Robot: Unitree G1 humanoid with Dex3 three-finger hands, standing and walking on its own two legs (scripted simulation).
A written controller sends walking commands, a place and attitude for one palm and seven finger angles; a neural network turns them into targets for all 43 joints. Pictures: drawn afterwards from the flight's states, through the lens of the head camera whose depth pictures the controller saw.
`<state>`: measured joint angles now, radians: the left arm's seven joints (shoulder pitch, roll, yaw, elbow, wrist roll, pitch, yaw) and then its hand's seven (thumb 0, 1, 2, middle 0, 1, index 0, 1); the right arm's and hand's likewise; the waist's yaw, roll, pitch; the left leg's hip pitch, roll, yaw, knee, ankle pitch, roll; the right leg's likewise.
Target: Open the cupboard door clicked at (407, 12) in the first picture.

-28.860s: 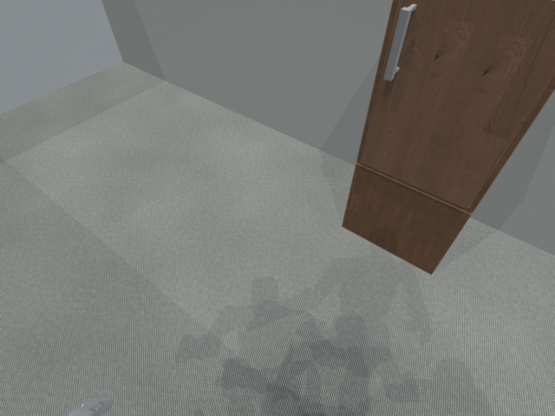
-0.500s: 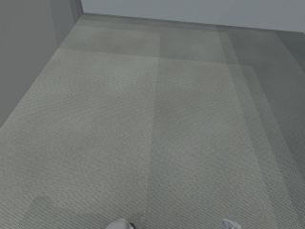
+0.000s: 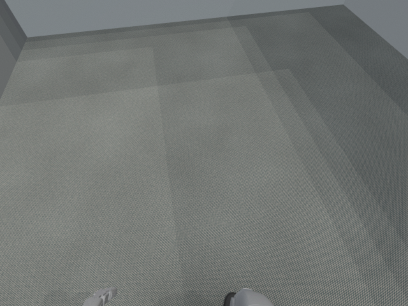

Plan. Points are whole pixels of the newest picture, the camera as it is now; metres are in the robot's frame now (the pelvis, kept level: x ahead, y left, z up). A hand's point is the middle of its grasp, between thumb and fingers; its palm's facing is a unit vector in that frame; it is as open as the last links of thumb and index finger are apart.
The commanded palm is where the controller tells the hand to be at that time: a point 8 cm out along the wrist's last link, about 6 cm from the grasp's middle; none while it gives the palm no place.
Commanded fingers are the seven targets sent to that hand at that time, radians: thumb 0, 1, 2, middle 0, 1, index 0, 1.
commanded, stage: turn to face it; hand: left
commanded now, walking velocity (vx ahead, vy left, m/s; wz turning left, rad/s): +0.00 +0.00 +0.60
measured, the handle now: out of the picture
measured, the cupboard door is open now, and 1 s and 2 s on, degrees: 41 41 41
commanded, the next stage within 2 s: none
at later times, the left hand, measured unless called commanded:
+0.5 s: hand (112, 286) +0.19 +0.22 -0.18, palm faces +0.25 -0.95 -0.20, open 7.3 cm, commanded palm none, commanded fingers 0.00 0.90 0.90 -0.20 -0.30 -0.20 -0.30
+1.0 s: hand (135, 303) +0.15 +0.15 -0.14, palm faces +0.52 -0.81 -0.28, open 7.4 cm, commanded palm none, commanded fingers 0.00 0.90 0.90 -0.20 -0.30 -0.20 -0.30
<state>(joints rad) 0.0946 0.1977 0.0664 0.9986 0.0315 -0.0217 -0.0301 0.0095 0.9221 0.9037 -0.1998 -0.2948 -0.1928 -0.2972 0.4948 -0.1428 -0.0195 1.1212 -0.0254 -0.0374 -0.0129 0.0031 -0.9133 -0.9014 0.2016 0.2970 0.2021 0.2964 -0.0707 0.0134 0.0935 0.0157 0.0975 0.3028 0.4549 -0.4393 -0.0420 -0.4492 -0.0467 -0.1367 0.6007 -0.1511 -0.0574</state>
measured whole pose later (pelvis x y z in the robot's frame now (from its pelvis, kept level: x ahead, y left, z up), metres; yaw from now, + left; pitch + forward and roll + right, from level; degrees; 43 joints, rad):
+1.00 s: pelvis +0.19 -0.05 +0.01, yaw +33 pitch +1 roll +3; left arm 0.21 0.17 0.04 0.90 0.02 0.00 0.03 0.01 0.91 0.90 -0.21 -0.30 -0.20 -0.30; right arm 0.12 -0.26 -0.09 0.94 -0.01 0.09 0.03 0.01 -0.91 -0.90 0.20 0.30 0.20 0.30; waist -0.03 0.02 0.11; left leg -0.54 0.00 0.01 1.13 -0.42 -0.06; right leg -0.21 -0.10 -0.15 0.54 -0.34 -0.02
